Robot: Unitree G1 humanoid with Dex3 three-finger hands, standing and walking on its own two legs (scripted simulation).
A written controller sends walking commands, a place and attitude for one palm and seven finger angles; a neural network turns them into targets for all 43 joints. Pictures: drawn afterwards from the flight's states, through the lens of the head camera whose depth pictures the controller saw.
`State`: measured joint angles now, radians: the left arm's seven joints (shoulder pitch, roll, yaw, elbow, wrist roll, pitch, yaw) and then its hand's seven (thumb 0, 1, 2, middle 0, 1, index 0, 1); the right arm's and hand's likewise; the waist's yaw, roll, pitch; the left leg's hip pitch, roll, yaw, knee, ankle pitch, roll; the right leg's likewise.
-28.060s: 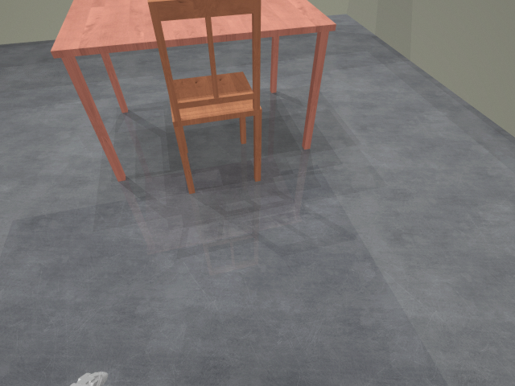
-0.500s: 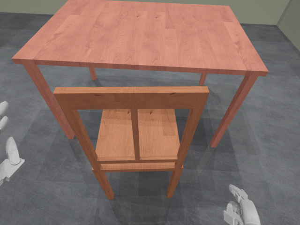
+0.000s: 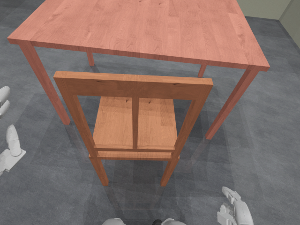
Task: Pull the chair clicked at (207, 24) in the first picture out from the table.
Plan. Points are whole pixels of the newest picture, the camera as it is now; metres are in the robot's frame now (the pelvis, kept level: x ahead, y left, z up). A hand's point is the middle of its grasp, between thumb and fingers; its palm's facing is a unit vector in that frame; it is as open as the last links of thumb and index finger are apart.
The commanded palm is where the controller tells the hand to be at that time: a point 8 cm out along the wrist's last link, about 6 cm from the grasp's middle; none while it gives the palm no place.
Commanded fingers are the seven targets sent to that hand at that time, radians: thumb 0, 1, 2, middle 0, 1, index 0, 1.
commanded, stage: step back with the hand held close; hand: left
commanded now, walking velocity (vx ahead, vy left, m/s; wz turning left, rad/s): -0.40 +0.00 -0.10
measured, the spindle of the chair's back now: (135, 126) +0.42 +0.06 -0.06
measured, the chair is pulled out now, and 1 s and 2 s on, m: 0.21 0.21 0.21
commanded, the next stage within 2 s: stop stepping back and stand still in 0.52 s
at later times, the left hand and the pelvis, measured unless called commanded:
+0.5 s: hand out of the picture +0.15 +0.26 +0.15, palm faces +0.29 -0.82 -0.50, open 7.4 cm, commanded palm +0.07 +0.31 +0.19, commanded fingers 0.00 0.90 0.90 -0.20 -0.30 -0.20 -0.30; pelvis -0.07 +0.02 +0.01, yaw +0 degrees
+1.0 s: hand out of the picture +0.05 +0.25 +0.15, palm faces +0.34 -0.84 -0.43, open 7.4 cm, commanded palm -0.01 +0.30 +0.19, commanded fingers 0.00 0.90 0.90 -0.20 -0.30 -0.20 -0.30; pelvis -0.16 +0.01 +0.00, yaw -3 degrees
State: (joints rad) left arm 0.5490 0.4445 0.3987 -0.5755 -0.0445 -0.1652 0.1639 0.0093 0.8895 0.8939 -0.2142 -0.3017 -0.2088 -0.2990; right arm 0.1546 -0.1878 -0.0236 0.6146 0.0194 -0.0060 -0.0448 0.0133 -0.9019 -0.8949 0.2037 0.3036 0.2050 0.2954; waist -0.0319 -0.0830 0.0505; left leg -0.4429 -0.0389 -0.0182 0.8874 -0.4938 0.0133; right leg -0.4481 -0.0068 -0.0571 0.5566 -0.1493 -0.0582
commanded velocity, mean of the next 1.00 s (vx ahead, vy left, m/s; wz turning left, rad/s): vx -0.16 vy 0.02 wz -0.06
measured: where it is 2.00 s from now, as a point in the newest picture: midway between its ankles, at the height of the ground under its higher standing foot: outside the picture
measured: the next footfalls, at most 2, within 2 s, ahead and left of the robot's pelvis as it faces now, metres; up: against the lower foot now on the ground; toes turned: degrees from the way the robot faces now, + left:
left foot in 0.06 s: +0.03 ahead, +0.16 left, +0.00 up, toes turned +0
right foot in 0.24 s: +0.02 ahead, -0.10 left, +0.00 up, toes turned +0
